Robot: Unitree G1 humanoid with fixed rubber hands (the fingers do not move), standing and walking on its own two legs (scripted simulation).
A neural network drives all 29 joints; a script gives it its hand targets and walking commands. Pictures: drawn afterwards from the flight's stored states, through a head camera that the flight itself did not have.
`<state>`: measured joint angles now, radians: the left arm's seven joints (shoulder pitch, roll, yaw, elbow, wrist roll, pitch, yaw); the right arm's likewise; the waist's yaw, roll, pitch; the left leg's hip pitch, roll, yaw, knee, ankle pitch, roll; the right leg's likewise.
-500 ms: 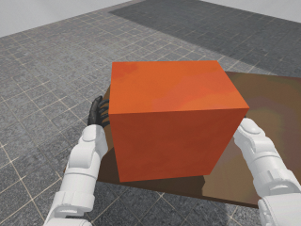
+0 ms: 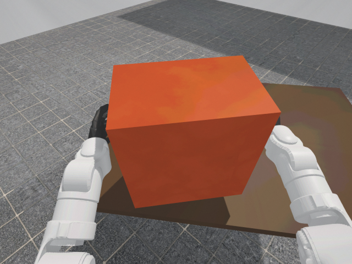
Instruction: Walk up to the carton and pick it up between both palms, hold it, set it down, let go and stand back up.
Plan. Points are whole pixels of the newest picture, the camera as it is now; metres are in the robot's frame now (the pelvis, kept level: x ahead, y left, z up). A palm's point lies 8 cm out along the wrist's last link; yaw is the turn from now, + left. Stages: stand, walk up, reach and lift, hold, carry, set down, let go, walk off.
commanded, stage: reach and lift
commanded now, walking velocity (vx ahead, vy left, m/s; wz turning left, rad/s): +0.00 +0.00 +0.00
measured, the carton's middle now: (185, 137) +0.40 +0.03 +0.11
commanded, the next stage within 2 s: hold in 1.92 s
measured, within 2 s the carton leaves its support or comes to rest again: neither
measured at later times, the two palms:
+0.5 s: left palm (92, 131) +0.34 +0.22 +0.17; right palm (273, 120) +0.40 -0.15 +0.18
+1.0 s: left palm (89, 117) +0.34 +0.22 +0.20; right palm (279, 116) +0.38 -0.15 +0.20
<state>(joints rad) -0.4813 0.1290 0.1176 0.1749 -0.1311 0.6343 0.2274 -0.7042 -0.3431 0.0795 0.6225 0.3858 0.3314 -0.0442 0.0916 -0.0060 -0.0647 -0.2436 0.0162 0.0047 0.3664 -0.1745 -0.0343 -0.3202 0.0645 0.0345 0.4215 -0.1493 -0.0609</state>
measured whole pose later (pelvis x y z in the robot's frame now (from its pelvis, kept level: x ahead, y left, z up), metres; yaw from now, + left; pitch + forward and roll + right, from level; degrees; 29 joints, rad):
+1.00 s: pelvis +0.00 +0.00 +0.00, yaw +0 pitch +3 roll +1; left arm -0.57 0.29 0.12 0.04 -0.13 0.87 0.14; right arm -0.67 -0.30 0.08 0.28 0.39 0.55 -0.23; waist 0.02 -0.03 -0.11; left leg -0.24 0.02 0.00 0.37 -0.17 -0.03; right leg -0.32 0.06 0.03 0.42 -0.14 -0.05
